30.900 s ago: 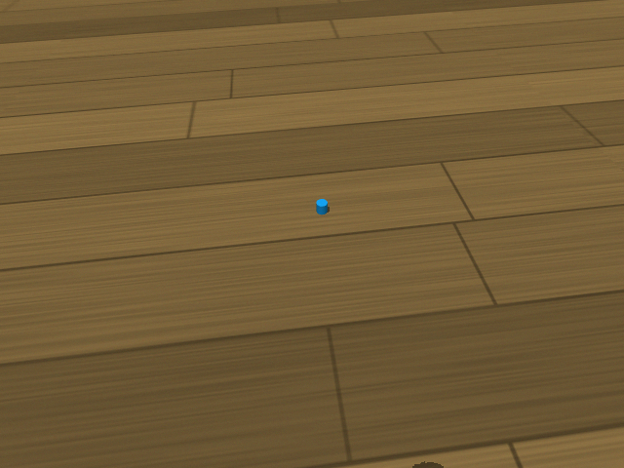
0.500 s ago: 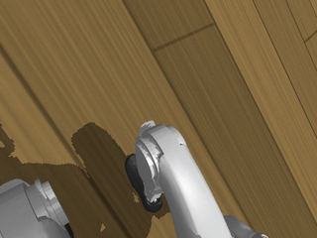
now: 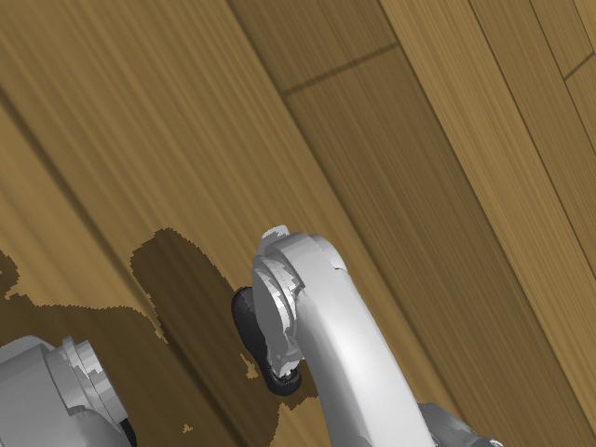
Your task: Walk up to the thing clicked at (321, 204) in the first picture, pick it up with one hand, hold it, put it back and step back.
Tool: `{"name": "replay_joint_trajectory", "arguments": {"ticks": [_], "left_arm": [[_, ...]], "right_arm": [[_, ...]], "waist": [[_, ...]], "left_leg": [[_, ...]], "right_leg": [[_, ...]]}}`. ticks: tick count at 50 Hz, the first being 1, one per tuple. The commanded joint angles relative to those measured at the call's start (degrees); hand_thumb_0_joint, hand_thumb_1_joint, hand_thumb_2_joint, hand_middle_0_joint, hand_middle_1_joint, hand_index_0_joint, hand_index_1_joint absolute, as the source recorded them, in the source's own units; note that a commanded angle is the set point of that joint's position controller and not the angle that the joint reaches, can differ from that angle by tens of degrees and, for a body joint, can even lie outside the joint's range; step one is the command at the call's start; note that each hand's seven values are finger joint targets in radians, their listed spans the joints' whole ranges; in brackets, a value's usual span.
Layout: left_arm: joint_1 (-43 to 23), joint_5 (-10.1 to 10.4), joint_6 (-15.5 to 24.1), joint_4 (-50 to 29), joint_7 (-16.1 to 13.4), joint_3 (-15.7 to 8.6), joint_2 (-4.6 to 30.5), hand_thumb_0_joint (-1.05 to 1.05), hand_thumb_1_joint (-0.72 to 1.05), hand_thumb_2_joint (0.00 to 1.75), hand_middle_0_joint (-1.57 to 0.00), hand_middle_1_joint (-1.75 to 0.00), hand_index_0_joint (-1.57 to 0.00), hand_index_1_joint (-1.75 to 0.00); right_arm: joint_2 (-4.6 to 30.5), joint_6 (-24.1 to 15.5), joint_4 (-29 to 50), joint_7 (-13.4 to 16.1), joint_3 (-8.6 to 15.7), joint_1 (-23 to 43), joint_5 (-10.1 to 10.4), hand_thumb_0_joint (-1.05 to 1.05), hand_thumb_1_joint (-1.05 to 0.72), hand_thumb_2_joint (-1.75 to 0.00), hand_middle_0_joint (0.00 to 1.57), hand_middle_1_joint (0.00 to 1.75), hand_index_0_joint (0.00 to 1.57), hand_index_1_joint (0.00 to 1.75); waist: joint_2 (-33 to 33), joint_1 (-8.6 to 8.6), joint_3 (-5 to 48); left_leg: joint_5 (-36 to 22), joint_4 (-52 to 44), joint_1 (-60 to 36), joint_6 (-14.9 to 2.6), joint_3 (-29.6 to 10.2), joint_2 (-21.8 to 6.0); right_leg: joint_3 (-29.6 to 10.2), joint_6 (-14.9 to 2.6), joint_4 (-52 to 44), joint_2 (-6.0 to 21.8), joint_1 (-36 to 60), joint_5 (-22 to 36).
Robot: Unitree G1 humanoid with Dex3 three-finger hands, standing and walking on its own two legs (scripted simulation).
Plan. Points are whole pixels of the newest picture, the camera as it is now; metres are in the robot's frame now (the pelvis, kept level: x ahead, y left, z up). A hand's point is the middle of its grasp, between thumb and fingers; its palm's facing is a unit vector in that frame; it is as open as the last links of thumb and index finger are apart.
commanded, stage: open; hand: left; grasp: from above
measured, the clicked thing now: out of the picture +0.49 +0.28 -0.29
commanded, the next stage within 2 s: withdraw in 0.14 s
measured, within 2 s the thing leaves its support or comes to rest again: neither
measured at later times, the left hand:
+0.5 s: hand out of the picture +0.49 +0.30 -0.22, palm faces -0.32 -0.14 -0.94, open 13.5 cm
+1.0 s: hand out of the picture +0.45 +0.28 -0.10, palm faces -0.51 -0.09 -0.86, open 13.7 cm
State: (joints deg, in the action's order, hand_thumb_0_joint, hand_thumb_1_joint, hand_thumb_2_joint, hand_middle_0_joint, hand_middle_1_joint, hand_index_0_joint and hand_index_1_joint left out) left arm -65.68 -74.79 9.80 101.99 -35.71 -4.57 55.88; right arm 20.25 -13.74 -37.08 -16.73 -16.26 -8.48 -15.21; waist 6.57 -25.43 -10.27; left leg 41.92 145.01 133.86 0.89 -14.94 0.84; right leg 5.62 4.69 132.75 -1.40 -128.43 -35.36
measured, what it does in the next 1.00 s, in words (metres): stands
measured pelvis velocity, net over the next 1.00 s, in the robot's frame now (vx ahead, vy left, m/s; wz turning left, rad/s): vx -0.01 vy -0.02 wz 0.13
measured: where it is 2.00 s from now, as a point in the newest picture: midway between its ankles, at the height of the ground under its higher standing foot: (207, 412)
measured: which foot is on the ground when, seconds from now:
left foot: down 0.00-1.00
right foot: down 0.00-1.00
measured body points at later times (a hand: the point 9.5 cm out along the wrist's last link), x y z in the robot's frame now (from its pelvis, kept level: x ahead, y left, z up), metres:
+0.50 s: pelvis +0.00 +0.00 +0.01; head +0.28 +0.12 +0.34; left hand +0.50 +0.31 -0.17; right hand +0.02 -0.25 -0.04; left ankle +0.06 +0.12 -0.28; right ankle +0.13 -0.14 -0.28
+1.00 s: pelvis -0.01 -0.02 +0.05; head +0.21 +0.07 +0.42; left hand +0.47 +0.28 -0.05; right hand +0.09 -0.29 -0.05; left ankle +0.06 +0.12 -0.28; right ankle +0.13 -0.14 -0.28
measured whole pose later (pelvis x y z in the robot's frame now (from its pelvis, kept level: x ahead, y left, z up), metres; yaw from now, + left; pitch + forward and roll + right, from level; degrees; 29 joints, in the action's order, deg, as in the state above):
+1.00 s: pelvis -0.01 -0.02 +0.05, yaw +8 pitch +33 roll -8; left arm -62.6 -68.4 9.0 81.2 -11.1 4.1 38.7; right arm 19.0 -0.2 -36.4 -7.5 -5.9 -7.8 -7.0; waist -0.5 -16.2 2.1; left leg 36.8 132.4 129.0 1.3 -8.4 1.4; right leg 1.1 3.3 126.2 1.3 -126.2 -33.5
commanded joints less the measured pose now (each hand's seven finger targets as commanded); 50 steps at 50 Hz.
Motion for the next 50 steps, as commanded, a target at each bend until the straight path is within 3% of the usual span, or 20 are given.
{"name": "replay_joint_trajectory", "arguments": {"ticks": [1, 9, 11, 17, 18, 19, 20, 23, 24, 25, 26, 27, 29, 31, 33, 36, 40, 43, 46, 50], "left_arm": [[-15.3, 0.4, 0.1, -5.6, -2.2, -0.2, 10.2, 0.0, -0.33, 0.83, -0.21, -0.91, -0.22, -0.9], [-14.4, 0.1, -0.4, -5.0, -2.4, -0.7, 10.5, 0.0, -0.35, 0.89, -0.19, -0.95, -0.19, -0.94], [-15.2, 0.3, -0.3, -5.0, -2.1, 0.1, 9.7, 0.0, -0.35, 0.89, -0.17, -0.98, -0.18, -0.96], [-16.3, 0.7, -1.1, -10.9, -2.4, -2.3, 12.5, 0.0, -0.45, 0.93, -0.15, -0.92, -0.15, -0.92], [-15.5, 0.7, -1.3, -14.3, -2.7, -4.6, 14.8, 0.0, -0.46, 0.93, -0.15, -0.92, -0.14, -0.93], [-16.4, 1.0, -1.5, -17.0, -2.7, -4.8, 13.8, 0.0, -0.46, 0.93, -0.15, -0.91, -0.15, -0.92], [-15.9, 1.5, -2.0, -16.7, -2.0, -3.8, 11.7, 0.0, -0.46, 0.93, -0.16, -0.91, -0.15, -0.91], [-13.0, 2.8, -3.6, -24.4, -0.3, -5.1, 11.6, 0.0, -0.49, 0.96, -0.14, -0.92, -0.13, -0.93], [-14.0, 3.2, -4.1, -30.4, 0.6, -4.4, 9.7, 0.0, -0.5, 0.97, -0.13, -0.92, -0.11, -0.94], [-12.1, 4.4, -4.9, -31.5, 2.0, -2.1, 5.7, 0.0, -0.5, 0.97, -0.12, -0.92, -0.11, -0.94], [-11.8, 4.9, -5.8, -31.5, 3.1, -1.5, 4.0, 0.0, -0.49, 0.96, -0.14, -0.91, -0.12, -0.93], [-9.8, 5.3, -6.8, -29.5, 4.7, 0.9, 0.7, 0.0, -0.48, 0.96, -0.15, -0.91, -0.13, -0.92], [-7.4, 5.9, -8.5, -32.0, 7.7, 1.2, -0.5, 0.0, -0.47, 0.96, -0.14, -0.92, -0.13, -0.93], [-6.2, 7.3, -9.9, -30.6, 11.1, 2.8, -3.6, 0.0, -0.45, 0.95, -0.17, -0.9, -0.15, -0.92], [-7.8, 9.0, -10.6, -29.7, 14.8, 5.1, -8.6, 0.0, -0.45, 0.96, -0.16, -0.91, -0.15, -0.93], [-12.5, 11.9, -9.6, -31.5, 20.4, 7.9, -13.0, 0.0, -0.48, 0.99, -0.15, -0.94, -0.13, -0.96], [-13.6, 10.9, -6.9, -30.9, 25.8, 9.3, -13.0, 0.0, -0.5, 1.01, -0.14, -0.96, -0.12, -0.98], [-14.5, 9.5, -4.2, -29.7, 26.5, 9.0, -10.4, 0.0, -0.51, 1.01, -0.13, -0.98, -0.11, -1.0], [-16.2, 7.5, -1.4, -28.6, 24.5, 7.7, -7.0, 0.0, -0.48, 0.99, -0.15, -0.95, -0.13, -0.97], [-18.1, 3.4, 1.1, -25.6, 18.5, 5.2, -1.6, 0.0, -0.47, 0.98, -0.14, -0.95, -0.13, -0.96]], "right_arm": [[19.0, 0.3, -1.0, 0.8, 5.4, -11.5, 0.5, 0.0, -0.9, -0.9, 0.2, 0.3, 0.2, 0.3], [19.8, 0.3, -0.4, 0.9, 5.8, -12.2, 0.5, 0.0, -0.9, -0.9, 0.2, 0.3, 0.2, 0.3], [19.3, 0.3, -0.1, 0.8, 5.2, -12.0, 0.3, 0.0, -0.9, -0.9, 0.2, 0.3, 0.2, 0.3], [20.0, 0.1, -0.4, 0.7, 6.5, -13.0, 0.7, 0.0, -0.91, -0.91, 0.2, 0.3, 0.2, 0.3], [20.1, 0.4, -0.3, 0.8, 7.2, -13.6, 1.0, 0.0, -0.91, -0.91, 0.2, 0.3, 0.2, 0.3], [20.1, 0.4, -0.1, 0.7, 8.1, -13.1, 1.3, 0.0, -0.91, -0.91, 0.2, 0.3, 0.2, 0.3], [19.0, 0.4, -0.2, 0.3, 8.2, -12.9, 1.4, 0.0, -0.92, -0.91, 0.2, 0.3, 0.2, 0.3], [18.0, 1.5, -0.5, 0.1, 10.7, -12.2, 2.8, 0.0, -0.92, -0.91, 0.2, 0.3, 0.2, 0.3], [17.6, 2.1, -0.4, -0.1, 11.7, -12.1, 3.3, 0.0, -0.91, -0.91, 0.2, 0.3, 0.2, 0.3], [16.5, 2.6, -0.4, -0.4, 12.2, -10.7, 4.5, 0.0, -0.91, -0.91, 0.2, 0.3, 0.2, 0.3], [16.0, 3.1, -1.9, -0.7, 12.9, -11.0, 4.9, 0.0, -0.91, -0.91, 0.2, 0.3, 0.2, 0.3], [15.4, 4.0, -2.4, -0.8, 13.1, -11.1, 5.7, 0.0, -0.91, -0.91, 0.2, 0.3, 0.2, 0.3], [15.4, 5.8, -2.8, -0.5, 14.7, -12.2, 7.1, 0.0, -0.91, -0.91, 0.2, 0.3, 0.2, 0.3], [15.0, 7.7, -2.9, 0.0, 15.9, -13.5, 7.8, 0.0, -0.91, -0.91, 0.2, 0.3, 0.2, 0.3], [14.3, 9.5, -2.6, 0.7, 16.5, -15.0, 8.1, 0.0, -0.91, -0.91, 0.2, 0.3, 0.2, 0.3], [14.4, 11.2, -1.9, 2.9, 17.2, -14.3, 9.3, 0.0, -0.91, -0.91, 0.2, 0.3, 0.2, 0.3], [13.3, 13.0, -0.4, 6.3, 17.2, -13.5, 9.3, 0.0, -0.91, -0.91, 0.2, 0.3, 0.2, 0.3], [12.3, 13.6, 0.1, 8.5, 16.4, -12.9, 9.0, 0.0, -0.91, -0.91, 0.2, 0.3, 0.2, 0.3], [11.4, 13.8, 0.8, 10.1, 15.2, -12.0, 8.4, 0.0, -0.91, -0.91, 0.2, 0.3, 0.2, 0.3], [10.6, 13.6, 1.2, 10.9, 13.6, -11.7, 7.8, 0.0, -0.9, -0.9, 0.2, 0.3, 0.2, 0.3]], "waist": [[-31.2, -4.04, 36.6], [-31.1, -3.88, 35.7], [-30.2, -4.89, 35.1], [-34.0, -3.23, 39.4], [-36.2, -1.47, 43.2], [-39.4, -0.7, 45.0], [-39.9, -1.13, 44.5], [-44.2, 2.48, 51.7], [-46.1, 4.08, 55.9], [-45.8, 5.52, 56.5], [-44.4, 5.62, 55.7], [-42.7, 5.91, 53.7], [-39.1, 7.47, 52.9], [-32.1, 7.22, 51.5], [-25.7, 5.07, 48.1], [-22.5, 4.72, 45.4], [-16.3, 4.13, 42.5], [-13.7, 4.53, 41.6], [-14.2, 5.57, 43.5], [-19.2, 6.68, 48.1]], "left_leg": [[-13.6, -16.3, -28.7, -0.65, 6.4, -1.9], [-13.0, -17.0, -28.6, -0.53, 6.3, -1.9], [-12.0, -16.6, -27.9, -0.73, 6.3, -1.9], [-16.0, -16.5, -31.8, -0.29, 6.6, -2.0], [-17.8, -17.4, -34.0, 0.0, 6.6, -2.0], [-18.1, -17.9, -35.7, 0.48, 6.7, -1.9], [-17.5, -17.9, -36.1, 0.56, 7.0, -2.0], [-18.1, -20.0, -39.6, 0.92, 8.1, -1.7], [-20.1, -20.2, -41.3, 1.09, 8.5, -1.5], [-19.8, -20.5, -40.4, 0.95, 9.1, -1.2], [-19.7, -20.5, -38.9, 0.62, 9.3, -1.1], [-18.1, -21.3, -36.4, 0.14, 10.1, -1.0], [-17.8, -22.7, -34.2, -0.32, 10.4, -0.7], [-17.0, -23.5, -31.6, -1.18, 10.9, -0.6], [-14.3, -25.2, -29.3, -1.7, 10.1, -0.4], [-10.4, -28.1, -29.4, -1.54, 8.1, 0.1], [-7.4, -27.5, -26.5, -1.93, 10.0, 1.3], [-5.8, -26.3, -23.4, -2.36, 12.1, 1.7], [-5.0, -25.0, -22.5, -2.48, 13.0, 1.9], [-6.1, -24.2, -23.4, -2.34, 13.7, 1.8]], "right_leg": [[9.6, -5.47, -9.3, -1.9, 21.5, 14.2], [9.7, -5.57, -9.5, -1.8, 20.9, 13.6], [9.8, -5.37, -9.7, -1.7, 21.2, 13.2], [9.4, -5.62, -9.3, -1.6, 22.4, 16.1], [9.3, -5.91, -9.5, -1.8, 23.4, 17.0], [9.2, -6.4, -8.7, -1.3, 22.0, 16.7], [9.1, -6.38, -8.7, -1.3, 21.6, 16.5], [8.2, -6.84, -9.3, -1.3, 21.8, 16.3], [7.7, -7.03, -9.2, -1.0, 21.8, 17.5], [7.3, -7.24, -9.0, -1.1, 20.2, 17.0], [7.0, -7.15, -9.1, -1.2, 18.4, 17.1], [6.5, -7.22, -10.3, -1.5, 18.1, 15.8], [5.7, -7.19, -11.5, -1.2, 17.4, 15.4], [4.8, -6.98, -13.7, -1.4, 19.5, 15.2], [4.4, -6.83, -15.3, -1.1, 19.7, 13.3], [4.1, -7.46, -16.3, -0.4, 17.0, 9.3], [2.5, -7.51, -19.9, 0.0, 20.2, 5.2], [1.5, -7.24, -21.2, 0.1, 22.6, 2.3], [0.8, -7.15, -21.0, 0.2, 22.8, 0.3], [0.5, -6.73, -18.3, 0.1, 23.4, 1.4]]}}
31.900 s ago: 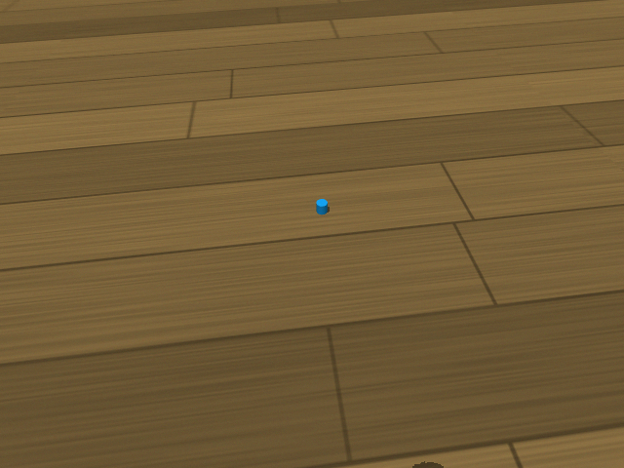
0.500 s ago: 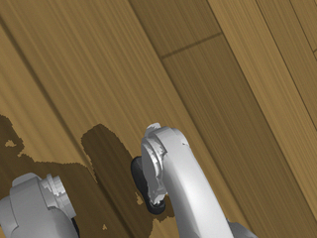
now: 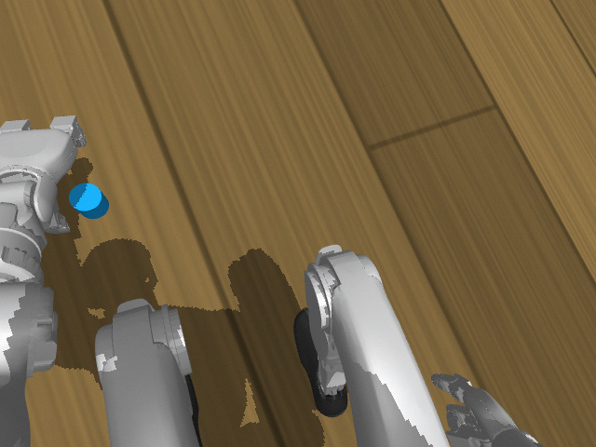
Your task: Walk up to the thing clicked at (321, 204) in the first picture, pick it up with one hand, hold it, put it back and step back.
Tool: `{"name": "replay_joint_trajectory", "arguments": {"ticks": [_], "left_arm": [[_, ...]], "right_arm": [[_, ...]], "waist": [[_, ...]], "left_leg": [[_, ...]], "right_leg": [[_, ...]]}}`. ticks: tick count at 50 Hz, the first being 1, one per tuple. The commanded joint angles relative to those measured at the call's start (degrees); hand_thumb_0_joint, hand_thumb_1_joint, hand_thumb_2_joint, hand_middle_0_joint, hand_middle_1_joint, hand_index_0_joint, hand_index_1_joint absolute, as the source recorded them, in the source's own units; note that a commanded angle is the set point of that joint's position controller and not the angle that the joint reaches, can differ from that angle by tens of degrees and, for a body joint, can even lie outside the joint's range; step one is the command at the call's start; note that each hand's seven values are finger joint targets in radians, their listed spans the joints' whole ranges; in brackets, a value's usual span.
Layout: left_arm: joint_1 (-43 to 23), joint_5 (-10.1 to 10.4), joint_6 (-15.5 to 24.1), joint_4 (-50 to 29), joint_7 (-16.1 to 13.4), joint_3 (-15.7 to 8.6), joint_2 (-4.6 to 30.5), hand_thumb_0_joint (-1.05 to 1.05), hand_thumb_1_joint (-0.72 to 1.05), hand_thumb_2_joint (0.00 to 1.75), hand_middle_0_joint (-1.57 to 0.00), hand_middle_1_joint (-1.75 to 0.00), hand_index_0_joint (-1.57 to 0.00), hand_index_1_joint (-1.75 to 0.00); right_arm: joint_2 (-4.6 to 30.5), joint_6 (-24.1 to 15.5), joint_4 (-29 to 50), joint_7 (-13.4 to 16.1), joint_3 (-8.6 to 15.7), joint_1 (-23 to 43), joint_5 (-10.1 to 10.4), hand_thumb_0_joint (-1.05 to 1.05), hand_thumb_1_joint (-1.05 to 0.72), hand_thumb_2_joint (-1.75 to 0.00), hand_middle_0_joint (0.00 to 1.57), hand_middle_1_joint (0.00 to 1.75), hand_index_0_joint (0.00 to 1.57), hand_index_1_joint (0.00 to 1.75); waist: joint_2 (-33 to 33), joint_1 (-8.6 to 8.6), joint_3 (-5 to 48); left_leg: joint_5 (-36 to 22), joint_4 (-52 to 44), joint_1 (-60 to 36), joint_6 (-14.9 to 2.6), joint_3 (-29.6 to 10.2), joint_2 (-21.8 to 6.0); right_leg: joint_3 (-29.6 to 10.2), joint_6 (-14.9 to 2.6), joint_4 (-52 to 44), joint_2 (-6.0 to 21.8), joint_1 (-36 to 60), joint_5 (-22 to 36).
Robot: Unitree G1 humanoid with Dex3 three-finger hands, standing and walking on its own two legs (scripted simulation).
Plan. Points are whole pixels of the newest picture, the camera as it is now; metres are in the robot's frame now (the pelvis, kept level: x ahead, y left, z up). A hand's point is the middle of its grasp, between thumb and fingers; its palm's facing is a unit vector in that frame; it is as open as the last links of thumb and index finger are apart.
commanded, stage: withdraw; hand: left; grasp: from above
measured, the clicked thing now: (89, 201) +0.54 +0.23 -0.33
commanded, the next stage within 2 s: home in 0.16 s
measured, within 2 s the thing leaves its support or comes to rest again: neither
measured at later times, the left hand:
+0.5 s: hand (4, 168) +0.53 +0.28 -0.13, palm faces -0.38 -0.09 -0.92, open 12.9 cm
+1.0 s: hand out of the picture +0.32 +0.24 +0.07, palm faces -0.19 -0.77 -0.60, open 7.5 cm
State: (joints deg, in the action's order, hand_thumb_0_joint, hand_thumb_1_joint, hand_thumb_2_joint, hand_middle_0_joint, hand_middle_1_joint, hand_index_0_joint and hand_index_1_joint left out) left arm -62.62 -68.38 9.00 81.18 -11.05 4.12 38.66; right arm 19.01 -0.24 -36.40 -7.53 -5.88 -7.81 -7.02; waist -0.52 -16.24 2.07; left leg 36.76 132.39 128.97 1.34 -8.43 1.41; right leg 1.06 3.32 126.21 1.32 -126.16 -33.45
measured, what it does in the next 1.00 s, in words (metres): rises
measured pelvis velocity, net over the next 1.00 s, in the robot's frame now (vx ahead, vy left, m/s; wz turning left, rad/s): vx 0.02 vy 0.00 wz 0.07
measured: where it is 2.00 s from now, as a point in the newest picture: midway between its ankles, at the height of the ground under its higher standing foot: (258, 411)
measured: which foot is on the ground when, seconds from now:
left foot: down 0.00-1.00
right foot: down 0.00-1.00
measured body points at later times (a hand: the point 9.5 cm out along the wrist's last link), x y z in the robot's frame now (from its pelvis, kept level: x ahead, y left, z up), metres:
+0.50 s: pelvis +0.02 +0.01 +0.00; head +0.26 +0.06 +0.38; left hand +0.55 +0.28 -0.08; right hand +0.04 -0.26 -0.11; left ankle +0.09 +0.13 -0.32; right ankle +0.13 -0.14 -0.32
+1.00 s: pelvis +0.02 +0.00 +0.17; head +0.16 +0.05 +0.60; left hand +0.33 +0.28 +0.11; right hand +0.24 -0.23 +0.08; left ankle +0.09 +0.13 -0.32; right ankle +0.12 -0.14 -0.32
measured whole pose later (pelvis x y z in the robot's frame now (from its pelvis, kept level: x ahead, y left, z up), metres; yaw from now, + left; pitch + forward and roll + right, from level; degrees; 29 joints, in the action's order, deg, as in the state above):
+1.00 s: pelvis +0.02 +0.00 +0.17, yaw +4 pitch +29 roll -5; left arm -9.5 -21.0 -12.4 21.8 -3.6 1.8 22.0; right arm 14.4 -0.6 -32.4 0.3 0.3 -3.9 1.2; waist -1.6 -3.5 12.4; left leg 35.8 101.4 94.9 0.8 -5.2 -0.1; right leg 1.2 3.1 96.8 2.8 -92.9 -33.0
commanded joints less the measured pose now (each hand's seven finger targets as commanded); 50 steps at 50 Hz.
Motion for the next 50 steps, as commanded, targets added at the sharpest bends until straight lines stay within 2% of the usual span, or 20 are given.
{"name": "replay_joint_trajectory", "arguments": {"ticks": [1, 4, 7, 10, 13, 14, 15, 17, 20, 23, 26, 28, 30, 33, 37, 39, 41, 45, 47, 50], "left_arm": [[-22.6, -3.9, 2.1, -4.5, -8.0, -4.4, 17.1, 0.0, -0.48, 0.99, -0.12, -0.97, -0.12, -0.98], [-22.8, -5.2, 2.0, 1.1, -12.4, -4.9, 16.6, 0.0, -0.51, 1.0, -0.09, -0.99, -0.09, -1.0], [-25.2, -6.3, 1.3, -1.3, -16.1, -8.6, 21.5, 0.0, -0.52, 1.0, -0.09, -0.99, -0.09, -1.0], [-24.8, -6.1, 0.0, -5.3, -17.7, -10.5, 22.9, 0.0, -0.52, 1.0, -0.1, -0.98, -0.09, -0.99], [-21.8, -3.7, -2.1, -13.8, -17.2, -12.8, 23.8, 0.0, -0.46, 0.95, -0.13, -0.95, -0.14, -0.94], [-21.5, -2.6, -3.0, -14.0, -16.3, -11.2, 21.2, 0.0, -0.38, 0.9, -0.21, -0.87, -0.22, -0.86], [-20.6, -1.5, -3.7, -14.5, -15.5, -10.6, 19.5, 0.0, -0.43, 0.93, -0.15, -0.93, -0.15, -0.92], [-19.7, -0.1, -5.1, -10.8, -12.7, -8.0, 15.5, 0.0, -0.27, 0.87, -0.24, -0.77, -0.21, -0.76], [-14.5, 2.5, -6.4, -15.2, -8.3, -9.0, 16.8, 0.0, -0.13, 0.88, -0.23, -0.61, -0.21, -0.63], [-5.8, 6.4, -7.9, -16.1, -3.5, -8.2, 11.7, 0.0, 0.08, 0.85, -0.22, -0.51, -0.2, -0.53], [1.1, 12.1, -8.6, -26.1, 1.5, -8.8, 10.0, 0.0, 0.32, 0.82, -0.2, -0.41, -0.19, -0.42], [3.2, 16.7, -9.0, -37.5, 3.9, -10.8, 10.7, 0.0, 0.48, 0.85, -0.2, -0.37, -0.19, -0.37], [12.9, 21.7, -10.0, -39.8, 5.9, -9.8, 5.3, 0.0, 0.64, 0.86, -0.2, -0.32, -0.19, -0.32], [17.2, 27.2, -10.6, -49.2, 7.6, -10.1, 3.5, 0.0, 0.88, 0.9, -0.2, -0.3, -0.2, -0.3], [21.6, 33.0, -11.5, -60.7, 7.7, -9.6, 0.5, 0.0, 0.9, 0.9, -0.2, -0.3, -0.2, -0.3], [26.1, 36.2, -12.7, -62.2, 7.4, -7.6, -3.4, 0.0, 0.9, 0.9, -0.2, -0.3, -0.2, -0.3], [29.8, 38.6, -14.1, -65.2, 6.9, -7.1, -4.4, 0.0, 0.9, 0.9, -0.2, -0.3, -0.2, -0.3], [35.1, 44.3, -17.7, -70.5, 6.3, -5.3, -7.6, 0.0, 0.9, 0.9, -0.2, -0.3, -0.2, -0.3], [38.0, 47.8, -19.3, -73.9, 5.7, -6.2, -7.8, 0.0, 0.9, 0.9, -0.2, -0.3, -0.2, -0.3], [45.5, 52.1, -21.4, -73.5, 5.0, -6.4, -10.0, 0.0, 0.9, 0.9, -0.2, -0.3, -0.2, -0.3]], "right_arm": [[12.0, 0.0, 0.4, 1.7, 3.1, -12.2, -0.4, 0.0, -0.9, -0.9, 0.2, 0.3, 0.2, 0.3], [12.5, -1.0, 0.3, 1.9, 2.7, -12.8, -1.0, 0.0, -0.9, -0.9, 0.2, 0.3, 0.2, 0.3], [13.9, -2.3, 0.3, 2.1, 3.0, -13.8, -1.3, 0.0, -0.9, -0.9, 0.2, 0.3, 0.2, 0.3], [13.9, -3.2, 0.0, 1.8, 3.9, -14.1, -1.9, 0.0, -0.91, -0.9, 0.2, 0.3, 0.2, 0.3], [14.3, -3.3, 0.4, 1.3, 5.7, -15.2, -1.2, 0.0, -0.9, -0.9, 0.2, 0.3, 0.2, 0.3], [13.4, -3.2, -0.2, 1.1, 6.0, -15.5, -1.0, 0.0, -0.88, -0.89, 0.2, 0.3, 0.2, 0.3], [13.7, -3.0, -1.2, 1.0, 6.5, -16.3, -0.7, 0.0, -0.9, -0.9, 0.2, 0.3, 0.2, 0.3], [13.4, -2.7, -3.3, 0.8, 6.7, -17.8, -0.5, 0.0, -0.88, -0.9, 0.2, 0.3, 0.2, 0.3], [13.2, -1.4, -2.8, 0.6, 8.0, -19.2, 0.5, 0.0, -0.89, -0.9, 0.2, 0.3, 0.2, 0.3], [12.9, 0.3, -1.4, 0.3, 9.0, -19.4, 1.7, 0.0, -0.89, -0.9, 0.2, 0.3, 0.2, 0.3], [12.9, 2.1, 0.9, 0.5, 10.0, -19.2, 3.2, 0.0, -0.89, -0.9, 0.2, 0.3, 0.2, 0.3], [13.2, 3.1, 3.0, 1.0, 10.9, -17.2, 4.1, 0.0, -0.9, -0.9, 0.2, 0.3, 0.2, 0.3], [11.6, 3.6, 4.7, 1.4, 10.7, -14.8, 4.7, 0.0, -0.9, -0.9, 0.2, 0.3, 0.2, 0.3], [10.7, 3.7, 6.0, 2.6, 11.5, -12.0, 5.6, 0.0, -0.9, -0.9, 0.2, 0.3, 0.2, 0.3], [8.6, 3.0, 8.2, 3.9, 12.4, -7.8, 6.4, 0.0, -0.9, -0.9, 0.2, 0.3, 0.2, 0.3], [7.7, 2.3, 8.2, 5.0, 11.9, -6.4, 6.9, 0.0, -0.9, -0.9, 0.2, 0.3, 0.2, 0.3], [7.4, 1.2, 8.3, 6.1, 11.7, -4.8, 7.2, 0.0, -0.9, -0.9, 0.2, 0.3, 0.2, 0.3], [6.2, -1.0, 8.7, 8.0, 11.0, -2.3, 8.1, 0.0, -0.9, -0.9, 0.2, 0.3, 0.2, 0.3], [5.7, -2.3, 9.1, 9.1, 10.4, -0.8, 8.6, 0.0, -0.9, -0.9, 0.2, 0.3, 0.2, 0.3], [4.1, -3.8, 9.5, 10.3, 9.2, 0.6, 9.1, 0.0, -0.9, -0.9, 0.2, 0.3, 0.2, 0.3]], "waist": [[-14.1, -2.25, 36.8], [-16.5, -3.88, 34.7], [-19.2, -2.75, 39.3], [-23.9, -2.35, 43.7], [-27.8, -0.72, 53.3], [-27.6, -1.51, 53.2], [-27.1, -1.6, 51.9], [-24.0, -3.06, 45.8], [-24.0, 0.75, 50.2], [-18.8, 2.89, 49.9], [-16.9, 5.19, 48.9], [-15.2, 6.82, 50.3], [-9.8, 7.06, 46.6], [-8.6, 8.15, 44.3], [-9.4, 9.61, 45.0], [-8.6, 9.44, 40.8], [-10.1, 9.94, 39.0], [-10.9, 9.87, 38.1], [-10.4, 10.21, 38.3], [-7.1, 10.18, 32.7]], "left_leg": [[-1.3, -11.5, -19.8, -2.67, 7.2, 1.1], [-0.7, -11.6, -20.7, -2.43, 6.7, 0.9], [-2.8, -10.7, -23.4, -2.57, 7.0, 0.8], [-4.5, -10.2, -26.8, -2.12, 7.3, 0.4], [-11.1, -10.8, -32.9, -1.72, 7.8, 0.5], [-11.5, -11.0, -33.4, -1.75, 7.8, 0.1], [-12.0, -11.5, -32.9, -1.75, 7.8, 0.2], [-11.4, -11.3, -30.2, -1.91, 7.5, 0.1], [-12.2, -14.2, -32.5, -1.85, 7.1, 0.2], [-14.7, -16.2, -32.7, -2.04, 7.4, 0.4], [-16.6, -19.9, -35.5, -1.78, 6.7, 0.5], [-15.9, -22.1, -37.3, -1.88, 5.8, 0.8], [-14.2, -23.8, -35.3, -2.49, 6.2, 0.7], [-10.1, -28.2, -38.4, -2.37, 4.0, 0.5], [-3.9, -34.0, -44.4, -2.28, 3.8, -0.4], [0.4, -38.0, -45.8, -2.17, 3.5, -0.6], [3.6, -42.4, -49.7, -1.92, 2.6, -1.0], [3.4, -49.0, -56.6, -1.61, 1.9, -1.6], [2.3, -50.9, -59.6, -1.7, 1.9, -1.5], [1.8, -53.9, -61.0, -2.01, 2.6, -1.4]], "right_leg": [[5.3, -5.48, -11.0, -2.6, 19.5, 0.1], [6.4, -5.66, -9.7, -2.6, 16.6, 0.4], [7.3, -5.33, -8.6, -2.1, 16.4, 3.6], [7.1, -5.86, -6.9, -2.1, 16.5, 5.1], [7.0, -5.92, -6.2, -1.6, 20.2, 11.3], [6.9, -5.85, -6.3, -1.7, 20.7, 12.0], [7.0, -5.83, -7.2, -1.7, 20.2, 12.5], [7.5, -5.95, -8.1, -1.9, 18.3, 11.9], [7.2, -6.19, -9.4, -1.9, 21.5, 11.0], [6.7, -6.09, -11.9, -1.8, 25.2, 12.5], [6.1, -6.31, -15.1, -1.4, 28.4, 13.5], [5.7, -6.36, -17.8, -1.1, 30.0, 13.0], [5.1, -5.9, -20.5, -1.3, 32.9, 12.5], [4.5, -5.96, -23.5, -1.0, 32.4, 8.9], [3.6, -5.61, -28.6, -0.9, 35.4, 4.1], [3.4, -5.53, -31.9, -0.9, 36.2, 1.0], [3.3, -5.29, -34.3, -0.9, 37.4, -0.3], [3.0, -4.63, -38.8, -0.9, 42.9, 0.8], [2.7, -4.54, -41.4, -0.8, 46.1, 1.5], [1.9, -4.51, -46.3, -0.8, 51.0, 0.9]]}}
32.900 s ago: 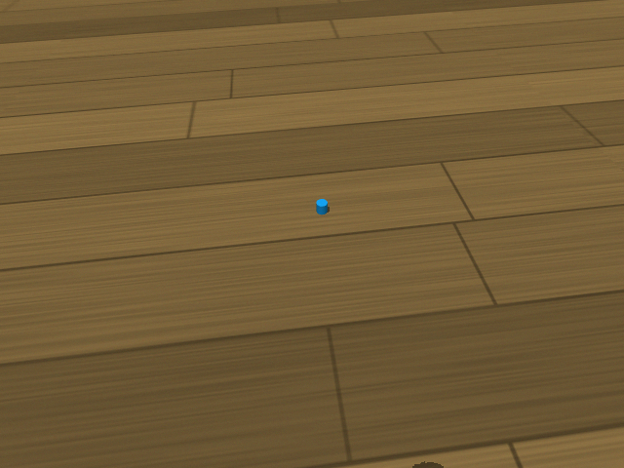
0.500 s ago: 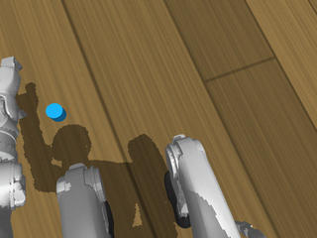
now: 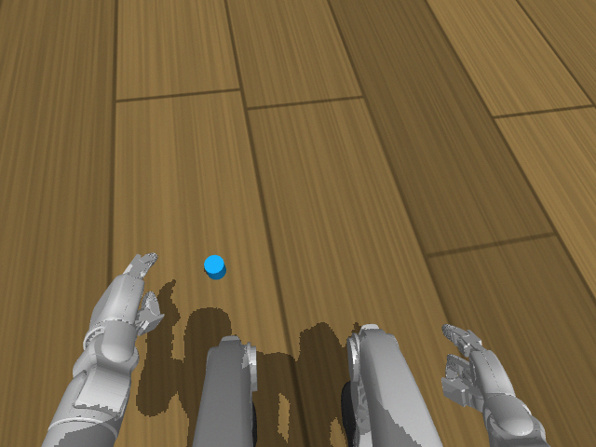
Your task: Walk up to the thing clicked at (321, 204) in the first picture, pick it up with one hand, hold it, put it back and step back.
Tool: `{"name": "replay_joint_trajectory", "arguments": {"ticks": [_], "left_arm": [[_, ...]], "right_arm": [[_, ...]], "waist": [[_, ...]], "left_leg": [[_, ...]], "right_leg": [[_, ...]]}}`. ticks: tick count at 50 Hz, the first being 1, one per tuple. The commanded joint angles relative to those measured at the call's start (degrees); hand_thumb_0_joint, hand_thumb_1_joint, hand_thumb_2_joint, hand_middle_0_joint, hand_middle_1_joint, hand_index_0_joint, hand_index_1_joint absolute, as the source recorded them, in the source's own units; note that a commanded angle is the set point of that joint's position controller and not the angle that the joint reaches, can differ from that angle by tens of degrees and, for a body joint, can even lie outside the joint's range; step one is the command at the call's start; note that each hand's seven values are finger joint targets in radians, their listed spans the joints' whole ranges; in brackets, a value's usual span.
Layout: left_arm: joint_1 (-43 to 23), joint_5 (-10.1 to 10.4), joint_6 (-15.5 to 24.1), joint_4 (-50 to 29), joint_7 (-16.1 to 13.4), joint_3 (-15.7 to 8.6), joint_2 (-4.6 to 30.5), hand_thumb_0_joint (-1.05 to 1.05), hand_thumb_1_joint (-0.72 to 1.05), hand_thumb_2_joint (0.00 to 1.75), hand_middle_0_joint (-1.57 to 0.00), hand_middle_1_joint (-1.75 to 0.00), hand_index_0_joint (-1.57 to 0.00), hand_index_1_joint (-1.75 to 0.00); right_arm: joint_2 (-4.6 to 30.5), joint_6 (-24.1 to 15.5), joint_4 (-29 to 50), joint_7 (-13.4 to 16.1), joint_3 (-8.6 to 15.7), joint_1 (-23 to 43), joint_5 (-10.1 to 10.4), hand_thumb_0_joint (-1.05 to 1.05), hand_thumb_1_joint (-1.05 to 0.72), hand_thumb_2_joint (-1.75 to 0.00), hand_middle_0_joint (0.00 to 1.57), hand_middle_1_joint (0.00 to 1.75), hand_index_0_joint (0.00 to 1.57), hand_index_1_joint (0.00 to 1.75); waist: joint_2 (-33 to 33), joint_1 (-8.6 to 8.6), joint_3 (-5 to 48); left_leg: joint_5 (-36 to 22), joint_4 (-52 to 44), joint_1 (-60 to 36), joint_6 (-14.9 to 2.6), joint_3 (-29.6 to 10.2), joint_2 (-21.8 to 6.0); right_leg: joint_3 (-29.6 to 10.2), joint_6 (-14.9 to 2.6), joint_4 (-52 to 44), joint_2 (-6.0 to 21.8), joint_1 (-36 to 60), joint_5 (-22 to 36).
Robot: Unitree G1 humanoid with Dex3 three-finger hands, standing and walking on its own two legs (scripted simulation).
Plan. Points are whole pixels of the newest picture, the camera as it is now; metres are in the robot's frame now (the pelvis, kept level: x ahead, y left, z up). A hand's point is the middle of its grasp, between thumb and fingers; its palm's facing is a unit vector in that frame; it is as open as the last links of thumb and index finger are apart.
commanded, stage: home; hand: left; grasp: from above
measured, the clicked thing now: (215, 267) +0.54 +0.19 -0.51
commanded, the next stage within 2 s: none
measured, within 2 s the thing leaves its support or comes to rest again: neither
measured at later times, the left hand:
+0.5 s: hand (125, 341) +0.25 +0.17 +0.10, palm faces +0.09 -0.97 -0.21, open 7.4 cm
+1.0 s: hand (100, 368) +0.23 +0.18 +0.14, palm faces +0.10 -0.98 -0.19, open 7.4 cm
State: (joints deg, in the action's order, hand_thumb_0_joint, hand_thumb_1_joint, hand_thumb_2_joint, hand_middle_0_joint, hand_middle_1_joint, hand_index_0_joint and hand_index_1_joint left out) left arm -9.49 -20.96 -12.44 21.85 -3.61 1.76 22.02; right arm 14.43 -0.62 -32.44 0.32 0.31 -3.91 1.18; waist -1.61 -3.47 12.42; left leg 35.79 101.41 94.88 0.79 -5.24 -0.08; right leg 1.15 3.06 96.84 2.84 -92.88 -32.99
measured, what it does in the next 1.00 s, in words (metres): rises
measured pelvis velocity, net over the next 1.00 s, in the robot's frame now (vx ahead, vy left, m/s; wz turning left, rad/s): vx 0.07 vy -0.01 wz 0.04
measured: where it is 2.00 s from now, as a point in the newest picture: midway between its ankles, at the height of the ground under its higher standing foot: outside the picture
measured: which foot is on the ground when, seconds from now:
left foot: down 0.00-1.00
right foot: down 0.00-1.00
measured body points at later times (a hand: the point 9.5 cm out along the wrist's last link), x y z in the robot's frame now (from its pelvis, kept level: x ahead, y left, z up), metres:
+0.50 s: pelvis +0.06 -0.01 +0.16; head +0.11 +0.00 +0.61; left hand +0.24 +0.22 +0.12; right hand +0.20 -0.25 +0.08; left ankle +0.08 +0.12 -0.50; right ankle +0.09 -0.15 -0.50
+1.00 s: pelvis +0.07 -0.01 +0.18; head +0.09 +0.00 +0.63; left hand +0.22 +0.23 +0.15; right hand +0.26 -0.24 +0.13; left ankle +0.08 +0.12 -0.50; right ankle +0.09 -0.15 -0.50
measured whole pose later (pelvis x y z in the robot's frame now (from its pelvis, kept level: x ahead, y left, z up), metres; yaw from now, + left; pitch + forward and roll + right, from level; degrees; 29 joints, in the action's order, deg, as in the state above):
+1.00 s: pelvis +0.07 -0.01 +0.18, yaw +2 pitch +10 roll -3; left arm 28.4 2.8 -26.6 -7.5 -1.0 -1.7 12.7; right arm 12.1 -14.2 -30.7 10.0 -2.0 -14.8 0.0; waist -2.0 -1.7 9.0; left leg 28.2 57.8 39.4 1.4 -4.1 -2.1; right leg 3.0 2.0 53.8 2.0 -37.7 -25.6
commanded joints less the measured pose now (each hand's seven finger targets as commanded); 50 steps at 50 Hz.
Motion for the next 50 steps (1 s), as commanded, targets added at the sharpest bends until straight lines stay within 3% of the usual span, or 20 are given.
{"name": "replay_joint_trajectory", "arguments": {"ticks": [1, 4, 6, 14, 17, 20, 23, 30, 37, 50], "left_arm": [[-5.9, 6.1, -0.5, -14.1, -2.5, -3.9, 5.7, 0.0, 0.9, 0.9, -0.2, -0.3, -0.2, -0.3], [-0.7, 11.0, -2.0, -17.9, -3.0, -5.5, 5.2, 0.0, 0.9, 0.9, -0.2, -0.3, -0.2, -0.3], [3.0, 13.2, -3.2, -19.1, -2.9, -5.3, 3.9, 0.0, 0.9, 0.9, -0.2, -0.3, -0.2, -0.3], [16.8, 21.0, -8.0, -25.9, -2.8, -7.4, -1.3, 0.0, 0.9, 0.9, -0.2, -0.3, -0.2, -0.3], [21.3, 23.2, -9.2, -29.3, -2.4, -7.7, -2.4, 0.0, 0.9, 0.9, -0.2, -0.3, -0.2, -0.3], [27.1, 24.5, -10.2, -32.6, -1.8, -8.3, -3.3, 0.0, 0.9, 0.9, -0.2, -0.3, -0.2, -0.3], [31.3, 25.0, -10.9, -36.4, -1.2, -7.9, -3.9, 0.0, 0.9, 0.9, -0.2, -0.3, -0.2, -0.3], [37.3, 24.5, -11.8, -39.6, 0.7, -7.2, -4.3, 0.0, 0.9, 0.9, -0.2, -0.3, -0.2, -0.3], [35.6, 23.9, -11.8, -39.0, 2.3, -6.6, -4.1, 0.0, 0.9, 0.9, -0.2, -0.3, -0.2, -0.3], [36.5, 23.2, -11.2, -40.6, 2.0, -7.0, -3.6, 0.0, 0.9, 0.9, -0.2, -0.3, -0.2, -0.3]], "right_arm": [[8.2, -3.9, 5.4, 2.8, 2.9, -3.1, 0.8, 0.0, -0.9, -0.9, 0.2, 0.3, 0.2, 0.3], [7.2, -5.2, 6.9, 3.6, 2.2, -2.7, 1.0, 0.0, -0.9, -0.9, 0.2, 0.3, 0.2, 0.3], [6.9, -6.0, 7.2, 4.2, 1.9, -3.1, 1.1, 0.0, -0.9, -0.9, 0.2, 0.3, 0.2, 0.3], [5.1, -8.3, 8.3, 7.3, 0.2, -6.4, 1.2, 0.0, -0.9, -0.9, 0.2, 0.3, 0.2, 0.3], [4.5, -9.5, 9.0, 8.6, -0.1, -7.7, 1.3, 0.0, -0.9, -0.9, 0.2, 0.3, 0.2, 0.3], [4.4, -10.7, 9.8, 9.5, 0.1, -9.2, 1.0, 0.0, -0.9, -0.9, 0.2, 0.3, 0.2, 0.3], [4.2, -11.5, 10.6, 10.2, 0.3, -9.9, 0.7, 0.0, -0.9, -0.9, 0.2, 0.3, 0.2, 0.3], [4.2, -13.6, 11.2, 11.0, 0.5, -10.0, 0.0, 0.0, -0.9, -0.9, 0.2, 0.3, 0.2, 0.3], [4.9, -15.6, 11.1, 10.9, 1.1, -8.9, -0.6, 0.0, -0.9, -0.9, 0.2, 0.3, 0.2, 0.3], [5.0, -16.8, 10.2, 10.6, 1.0, -8.1, -1.1, 0.0, -0.9, -0.9, 0.2, 0.3, 0.2, 0.3]], "waist": [[-5.1, -3.24, 20.4], [-4.8, -1.97, 19.5], [-5.1, -1.81, 18.4], [-3.7, -0.71, 13.8], [-1.8, -0.94, 11.1], [-2.4, 0.02, 9.5], [-2.9, 0.39, 8.3], [-0.6, 0.67, 2.0], [0.7, 0.26, -1.4], [-2.4, 1.2, 1.9]], "left_leg": [[2.3, -23.8, -26.8, -1.65, -0.2, 0.2], [1.4, -27.6, -30.6, -1.82, 0.5, 0.3], [-0.8, -30.3, -34.7, -1.59, 0.4, 0.0], [-10.2, -40.0, -45.9, -1.1, 0.0, -0.4], [-12.0, -42.9, -48.4, -1.4, 1.1, 0.0], [-15.7, -45.9, -52.3, -1.25, 1.9, 0.1], [-20.2, -48.3, -55.8, -0.91, 2.6, 0.2], [-19.3, -52.4, -58.5, -1.45, 3.1, 0.4], [-17.6, -53.5, -58.9, -1.59, 3.5, 0.6], [-20.7, -53.2, -60.9, -0.98, 3.1, 0.4]], "right_leg": [[1.5, -4.19, -18.8, -2.3, 19.0, 0.6], [0.5, -4.09, -23.7, -2.3, 26.2, 0.7], [0.5, -4.02, -26.1, -2.3, 28.9, 2.4], [1.0, -3.63, -36.1, -2.8, 42.7, 10.5], [0.9, -3.33, -41.5, -3.0, 48.6, 12.0], [1.4, -3.21, -44.6, -3.2, 52.7, 15.0], [2.0, -3.26, -46.9, -3.6, 55.7, 18.5], [3.0, -2.97, -51.7, -4.0, 58.2, 17.1], [3.6, -2.57, -52.5, -3.7, 57.4, 15.2], [3.6, -2.92, -51.1, -3.8, 59.1, 17.9]]}}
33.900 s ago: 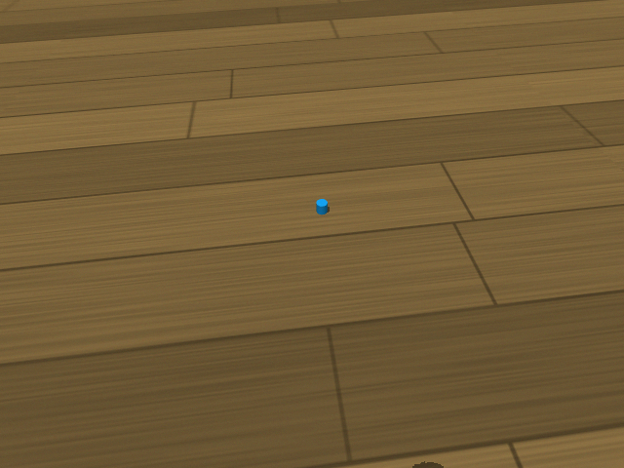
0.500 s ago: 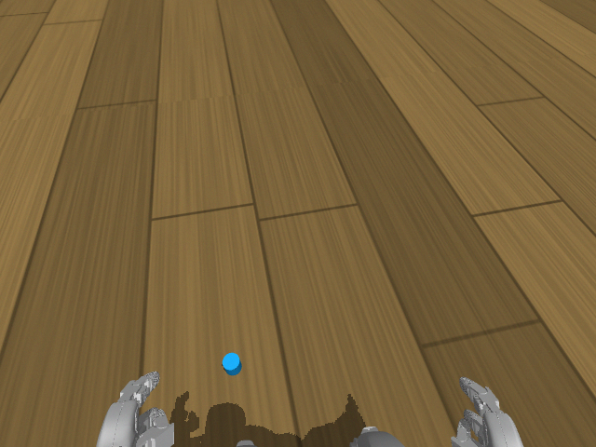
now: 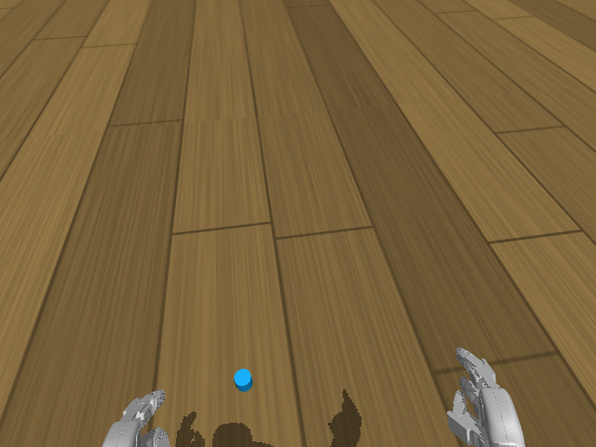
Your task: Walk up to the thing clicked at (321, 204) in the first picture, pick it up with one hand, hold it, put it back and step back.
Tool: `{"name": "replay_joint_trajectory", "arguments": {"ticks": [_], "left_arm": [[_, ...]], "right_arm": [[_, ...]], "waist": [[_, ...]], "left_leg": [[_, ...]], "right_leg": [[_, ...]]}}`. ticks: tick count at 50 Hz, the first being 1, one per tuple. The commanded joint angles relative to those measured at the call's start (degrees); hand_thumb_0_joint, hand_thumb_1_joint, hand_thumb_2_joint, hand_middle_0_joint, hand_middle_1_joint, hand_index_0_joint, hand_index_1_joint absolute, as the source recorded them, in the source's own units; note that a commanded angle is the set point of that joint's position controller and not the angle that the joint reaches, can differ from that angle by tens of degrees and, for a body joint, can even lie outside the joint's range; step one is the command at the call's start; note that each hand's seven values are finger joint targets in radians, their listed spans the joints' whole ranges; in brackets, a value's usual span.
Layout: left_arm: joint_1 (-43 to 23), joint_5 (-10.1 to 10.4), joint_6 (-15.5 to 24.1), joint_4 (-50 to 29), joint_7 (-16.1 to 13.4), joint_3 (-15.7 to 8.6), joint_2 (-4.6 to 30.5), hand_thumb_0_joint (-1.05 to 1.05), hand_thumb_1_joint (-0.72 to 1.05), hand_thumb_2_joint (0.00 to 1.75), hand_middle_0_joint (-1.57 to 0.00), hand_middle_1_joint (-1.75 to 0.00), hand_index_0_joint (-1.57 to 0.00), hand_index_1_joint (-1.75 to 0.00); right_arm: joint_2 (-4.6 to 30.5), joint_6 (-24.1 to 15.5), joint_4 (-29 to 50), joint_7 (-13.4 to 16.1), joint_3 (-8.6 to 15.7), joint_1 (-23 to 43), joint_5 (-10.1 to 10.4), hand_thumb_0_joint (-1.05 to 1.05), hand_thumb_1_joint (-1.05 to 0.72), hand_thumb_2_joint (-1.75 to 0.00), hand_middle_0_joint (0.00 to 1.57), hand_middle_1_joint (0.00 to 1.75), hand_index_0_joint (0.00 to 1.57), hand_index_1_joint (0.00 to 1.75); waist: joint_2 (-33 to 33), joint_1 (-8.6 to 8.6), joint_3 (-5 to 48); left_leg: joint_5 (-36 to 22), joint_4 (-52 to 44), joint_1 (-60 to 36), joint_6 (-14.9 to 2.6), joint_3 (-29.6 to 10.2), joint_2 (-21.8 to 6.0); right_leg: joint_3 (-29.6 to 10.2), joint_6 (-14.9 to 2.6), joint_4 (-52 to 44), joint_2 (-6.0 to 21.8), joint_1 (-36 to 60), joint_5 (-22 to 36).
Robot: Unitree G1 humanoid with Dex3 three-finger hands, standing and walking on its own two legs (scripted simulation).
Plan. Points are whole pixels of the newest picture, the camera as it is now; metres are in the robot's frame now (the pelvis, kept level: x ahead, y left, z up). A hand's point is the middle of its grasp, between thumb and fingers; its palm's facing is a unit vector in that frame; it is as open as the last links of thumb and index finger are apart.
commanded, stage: home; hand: left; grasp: from above
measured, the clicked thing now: (243, 380) +0.47 +0.18 -0.69
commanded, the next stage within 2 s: stand in 1.64 s
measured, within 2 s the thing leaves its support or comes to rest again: neither
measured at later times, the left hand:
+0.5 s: hand out of the picture +0.16 +0.18 -0.05, palm faces +0.04 -0.98 -0.20, open 7.4 cm
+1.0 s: hand out of the picture +0.17 +0.18 -0.05, palm faces +0.04 -0.98 -0.20, open 7.4 cm
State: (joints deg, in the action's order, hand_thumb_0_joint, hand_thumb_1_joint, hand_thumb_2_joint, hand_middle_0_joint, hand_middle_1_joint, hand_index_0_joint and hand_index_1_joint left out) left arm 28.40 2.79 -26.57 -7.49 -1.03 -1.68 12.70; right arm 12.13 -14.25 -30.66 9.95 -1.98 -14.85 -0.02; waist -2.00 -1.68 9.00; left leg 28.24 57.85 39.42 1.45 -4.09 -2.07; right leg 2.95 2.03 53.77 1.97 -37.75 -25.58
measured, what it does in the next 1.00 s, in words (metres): stands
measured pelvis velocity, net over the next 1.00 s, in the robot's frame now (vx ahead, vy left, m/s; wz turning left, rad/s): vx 0.00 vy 0.00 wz -0.01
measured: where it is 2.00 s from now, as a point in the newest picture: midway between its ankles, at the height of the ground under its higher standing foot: outside the picture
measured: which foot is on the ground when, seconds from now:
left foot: down 0.00-1.00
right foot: down 0.00-1.00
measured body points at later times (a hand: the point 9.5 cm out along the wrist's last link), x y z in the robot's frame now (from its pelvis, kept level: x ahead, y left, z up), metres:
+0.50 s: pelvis +0.00 +0.00 +0.00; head +0.01 +0.01 +0.45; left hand +0.16 +0.23 -0.03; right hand +0.16 -0.24 -0.06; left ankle +0.01 +0.13 -0.68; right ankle +0.01 -0.15 -0.68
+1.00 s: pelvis +0.00 +0.00 +0.00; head +0.02 +0.01 +0.45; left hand +0.16 +0.23 -0.03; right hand +0.16 -0.24 -0.06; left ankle +0.01 +0.13 -0.68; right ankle +0.01 -0.15 -0.68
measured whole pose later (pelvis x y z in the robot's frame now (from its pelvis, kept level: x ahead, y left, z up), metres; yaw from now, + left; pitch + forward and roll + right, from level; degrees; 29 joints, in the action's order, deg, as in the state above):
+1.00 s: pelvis +0.00 +0.00 +0.00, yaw +0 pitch +10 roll -3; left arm 28.4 2.8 -27.0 -8.2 -1.2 -1.5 13.0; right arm 12.0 -14.5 -32.2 10.5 -1.9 -16.2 0.2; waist -2.3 -1.8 9.1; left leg 28.7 58.3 39.5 1.2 -3.7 -2.2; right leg 2.5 2.3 53.9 1.8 -38.0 -25.7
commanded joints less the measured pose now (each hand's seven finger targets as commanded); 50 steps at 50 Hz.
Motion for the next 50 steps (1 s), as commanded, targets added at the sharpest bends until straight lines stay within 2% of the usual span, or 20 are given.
{"name": "replay_joint_trajectory", "arguments": {"ticks": [1, 3, 9, 10, 14, 18, 21, 26, 30, 36, 41, 44, 47, 48, 49, 50], "left_arm": [[-1.8, -0.4, 2.9, -11.1, -0.6, -3.6, 5.8, 0.0, 0.9, 0.9, -0.2, -0.3, -0.2, -0.3], [-1.8, -0.5, 2.8, -11.3, -0.6, -3.4, 5.7, 0.0, 0.9, 0.9, -0.2, -0.3, -0.2, -0.3], [-1.7, -0.3, 2.6, -11.2, -0.6, -3.6, 6.0, 0.0, 0.9, 0.9, -0.2, -0.3, -0.2, -0.3], [-0.8, -0.3, 2.4, -10.1, -0.6, -3.5, 5.7, 0.0, 0.9, 0.9, -0.2, -0.3, -0.2, -0.3], [-2.4, -0.1, 2.5, -11.0, -0.5, -3.4, 5.8, 0.0, 0.9, 0.9, -0.2, -0.3, -0.2, -0.3], [-1.6, -0.1, 2.4, -11.2, -0.5, -3.8, 5.9, 0.0, 0.9, 0.9, -0.2, -0.3, -0.2, -0.3], [-1.9, -0.3, 2.3, -11.5, -0.6, -3.8, 6.0, 0.0, 0.9, 0.9, -0.2, -0.3, -0.2, -0.3], [-1.6, -0.5, 2.4, -11.2, -0.4, -3.3, 6.0, 0.0, 0.9, 0.9, -0.2, -0.3, -0.2, -0.3], [-2.6, -0.3, 2.5, -11.4, -0.4, -3.4, 5.9, 0.0, 0.9, 0.9, -0.2, -0.3, -0.2, -0.3], [-2.2, 0.0, 2.2, -11.2, -0.3, -3.3, 5.9, 0.0, 0.9, 0.9, -0.2, -0.3, -0.2, -0.3], [-2.5, -0.2, 2.2, -11.1, -0.3, -3.5, 6.0, 0.0, 0.9, 0.9, -0.2, -0.3, -0.2, -0.3], [-2.4, -0.6, 2.5, -12.6, -0.5, -3.9, 6.6, 0.0, 0.9, 0.9, -0.2, -0.3, -0.2, -0.3], [-1.7, -0.4, 2.4, -11.4, -0.4, -2.9, 5.3, 0.0, 0.9, 0.9, -0.2, -0.3, -0.2, -0.3], [-2.6, -0.3, 2.7, -13.7, -0.5, -4.1, 6.9, 0.0, 0.9, 0.9, -0.2, -0.3, -0.2, -0.3], [-1.0, -0.5, 2.4, -11.4, -0.6, -3.4, 6.0, 0.0, 0.9, 0.9, -0.2, -0.3, -0.2, -0.3], [-2.1, -0.3, 2.6, -13.0, -0.5, -3.7, 6.8, 0.0, 0.9, 0.9, -0.2, -0.3, -0.2, -0.3]], "right_arm": [[7.3, -3.1, 8.5, 1.0, 3.2, 2.9, 0.2, 0.0, -0.9, -0.9, 0.2, 0.3, 0.2, 0.3], [7.3, -3.2, 8.4, 1.0, 3.1, 3.1, 0.2, 0.0, -0.9, -0.9, 0.2, 0.3, 0.2, 0.3], [7.5, -3.3, 8.2, 1.2, 3.4, 2.8, 0.3, 0.0, -0.9, -0.9, 0.2, 0.3, 0.2, 0.3], [7.4, -3.1, 8.1, 1.2, 3.2, 2.9, 0.3, 0.0, -0.9, -0.9, 0.2, 0.3, 0.2, 0.3], [7.3, -3.4, 8.1, 1.2, 3.2, 3.1, 0.3, 0.0, -0.9, -0.9, 0.2, 0.3, 0.2, 0.3], [7.4, -3.5, 8.1, 1.3, 3.4, 2.9, 0.4, 0.0, -0.9, -0.9, 0.2, 0.3, 0.2, 0.3], [7.3, -3.6, 8.2, 1.3, 3.3, 2.8, 0.4, 0.0, -0.9, -0.9, 0.2, 0.3, 0.2, 0.3], [7.4, -3.5, 7.7, 1.4, 3.5, 2.6, 0.3, 0.0, -0.9, -0.9, 0.2, 0.3, 0.2, 0.3], [7.3, -3.6, 7.8, 1.3, 3.3, 3.0, 0.3, 0.0, -0.9, -0.9, 0.2, 0.3, 0.2, 0.3], [7.5, -3.6, 7.8, 1.4, 3.3, 2.7, 0.4, 0.0, -0.9, -0.9, 0.2, 0.3, 0.2, 0.3], [7.2, -3.7, 8.0, 1.4, 3.2, 3.0, 0.3, 0.0, -0.9, -0.9, 0.2, 0.3, 0.2, 0.3], [7.0, -3.6, 8.1, 1.5, 3.3, 2.6, 0.4, 0.0, -0.9, -0.9, 0.2, 0.3, 0.2, 0.3], [7.0, -3.8, 7.9, 1.5, 3.3, 2.7, 0.4, 0.0, -0.9, -0.9, 0.2, 0.3, 0.2, 0.3], [7.2, -3.7, 7.7, 1.5, 3.4, 2.4, 0.3, 0.0, -0.9, -0.9, 0.2, 0.3, 0.2, 0.3], [7.3, -3.6, 7.7, 1.6, 3.5, 2.4, 0.4, 0.0, -0.9, -0.9, 0.2, 0.3, 0.2, 0.3], [7.4, -3.6, 7.6, 1.5, 3.5, 2.2, 0.4, 0.0, -0.9, -0.9, 0.2, 0.3, 0.2, 0.3]], "waist": [[-1.1, -0.51, 4.9], [-1.1, -0.46, 4.5], [-1.2, -0.39, 5.4], [-1.0, 0.09, 4.2], [-0.6, -0.21, 3.5], [-0.1, 0.14, 4.6], [-0.4, -0.22, 4.2], [-2.1, -0.47, 4.8], [-2.3, -0.27, 3.4], [-0.5, -0.42, 4.4], [-1.0, -0.3, 3.8], [-1.6, -0.04, 4.8], [-1.0, -0.54, 4.9], [-1.4, 0.01, 6.1], [-1.0, -0.54, 6.2], [-1.0, -0.26, 5.6]], "left_leg": [[-12.3, -9.7, -4.9, -1.79, 1.9, 2.5], [-11.1, -10.1, -4.7, -1.84, 1.8, 2.3], [-13.2, -10.1, -4.9, -1.6, 1.6, 2.2], [-11.8, -10.4, -4.6, -1.64, 1.6, 2.1], [-8.7, -10.8, -3.7, -1.86, 1.4, 2.2], [-10.5, -10.2, -4.0, -1.84, 1.7, 2.2], [-9.5, -10.0, -3.9, -2.01, 2.3, 2.3], [-11.5, -10.4, -4.7, -1.52, 1.6, 2.0], [-8.5, -11.3, -4.2, -1.52, 1.2, 1.8], [-10.1, -10.2, -4.2, -1.83, 1.8, 2.1], [-8.5, -10.4, -3.4, -1.85, 1.8, 2.2], [-9.6, -10.1, -4.2, -1.7, 2.0, 2.1], [-11.2, -9.6, -4.6, -1.73, 2.0, 2.0], [-12.3, -9.4, -5.1, -1.7, 2.0, 2.1], [-13.4, -9.2, -5.4, -1.72, 2.1, 2.1], [-13.3, -9.3, -5.1, -1.74, 2.0, 2.0]], "right_leg": [[1.8, -1.7, -8.4, -2.9, 4.0, 9.8], [1.8, -1.82, -8.4, -2.9, 3.9, 8.8], [1.8, -1.93, -7.9, -3.0, 4.3, 10.2], [2.0, -1.82, -8.1, -3.1, 3.7, 9.0], [1.9, -1.63, -9.0, -3.0, 3.4, 6.7], [1.9, -1.66, -8.7, -2.9, 4.0, 8.0], [1.4, -1.58, -9.2, -2.7, 4.0, 7.6], [1.7, -1.84, -8.0, -2.9, 3.6, 8.8], [1.8, -1.74, -8.4, -3.1, 2.9, 6.4], [1.6, -1.6, -8.7, -2.9, 4.0, 7.8], [1.5, -1.52, -8.9, -2.8, 3.4, 6.5], [1.6, -1.64, -8.6, -2.8, 3.5, 7.4], [1.5, -1.68, -8.2, -2.8, 3.8, 8.7], [1.4, -1.71, -8.1, -2.8, 4.4, 9.7], [1.4, -1.72, -8.0, -2.8, 4.5, 10.7], [1.5, -1.71, -7.9, -2.9, 4.3, 10.5]]}}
